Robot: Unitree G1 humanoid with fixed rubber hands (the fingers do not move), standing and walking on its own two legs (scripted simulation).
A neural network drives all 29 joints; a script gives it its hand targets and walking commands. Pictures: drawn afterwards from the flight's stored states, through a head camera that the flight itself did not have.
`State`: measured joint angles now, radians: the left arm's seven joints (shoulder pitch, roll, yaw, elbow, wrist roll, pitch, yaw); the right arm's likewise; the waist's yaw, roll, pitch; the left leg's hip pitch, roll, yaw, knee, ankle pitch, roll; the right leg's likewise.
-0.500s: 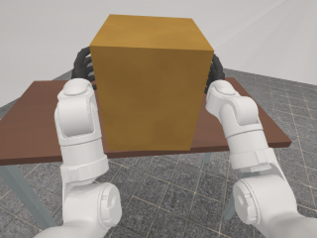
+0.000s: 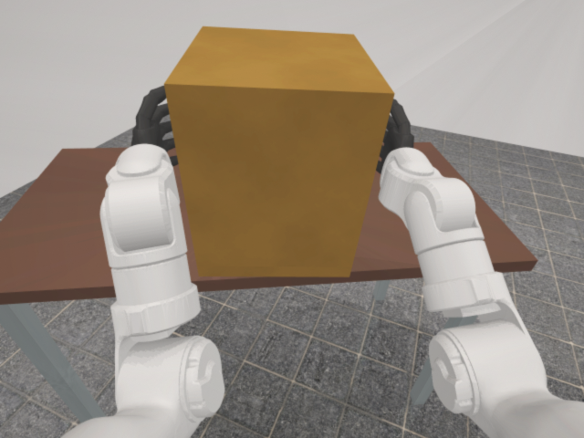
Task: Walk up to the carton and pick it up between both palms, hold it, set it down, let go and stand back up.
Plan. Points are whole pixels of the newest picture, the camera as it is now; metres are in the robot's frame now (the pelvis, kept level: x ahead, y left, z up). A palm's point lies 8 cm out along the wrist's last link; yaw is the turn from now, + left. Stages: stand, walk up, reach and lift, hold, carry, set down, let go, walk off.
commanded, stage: hold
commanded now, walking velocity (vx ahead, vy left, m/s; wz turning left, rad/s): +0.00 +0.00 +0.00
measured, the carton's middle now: (277, 153) +0.40 +0.01 +0.25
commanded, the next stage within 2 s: set down in 1.00 s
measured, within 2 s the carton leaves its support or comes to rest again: neither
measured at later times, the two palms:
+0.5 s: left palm (152, 156) +0.34 +0.16 +0.28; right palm (395, 158) +0.35 -0.13 +0.26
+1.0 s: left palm (153, 155) +0.34 +0.16 +0.28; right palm (395, 158) +0.35 -0.13 +0.26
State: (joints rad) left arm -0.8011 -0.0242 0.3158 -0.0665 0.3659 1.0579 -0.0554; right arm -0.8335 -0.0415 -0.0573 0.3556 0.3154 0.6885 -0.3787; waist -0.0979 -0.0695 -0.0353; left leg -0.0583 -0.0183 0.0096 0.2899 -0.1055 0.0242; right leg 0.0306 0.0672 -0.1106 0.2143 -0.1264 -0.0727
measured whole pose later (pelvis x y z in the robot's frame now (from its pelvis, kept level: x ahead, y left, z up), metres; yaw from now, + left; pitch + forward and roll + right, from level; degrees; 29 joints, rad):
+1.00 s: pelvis +0.00 +0.00 +0.00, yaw +0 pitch -7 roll +0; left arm -0.80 -0.03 0.31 -0.07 0.37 1.06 -0.05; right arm -0.83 -0.04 -0.06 0.36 0.31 0.69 -0.38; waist -0.10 -0.07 -0.03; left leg -0.06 -0.02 0.01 0.29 -0.10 0.02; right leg 0.03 0.07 -0.11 0.21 -0.13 -0.07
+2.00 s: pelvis +0.02 +0.00 +0.00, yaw +1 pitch -10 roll +0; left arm -0.66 -0.07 0.26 0.02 0.34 0.67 -0.03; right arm -0.62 0.05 -0.10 0.44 0.09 0.21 -0.27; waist -0.09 -0.11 0.14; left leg 0.05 -0.03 -0.01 0.25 -0.12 0.02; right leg 0.15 0.06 -0.12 0.17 -0.15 -0.07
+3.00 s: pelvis +0.04 +0.00 +0.00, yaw +1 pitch -1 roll +0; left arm -0.76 -0.08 0.39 0.59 0.33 0.30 0.02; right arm -0.77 0.06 -0.36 0.85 -0.14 0.02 -0.18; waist -0.08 -0.05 -0.02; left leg -0.08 -0.04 -0.01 0.21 -0.11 0.03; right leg 0.01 0.05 -0.12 0.13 -0.13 -0.06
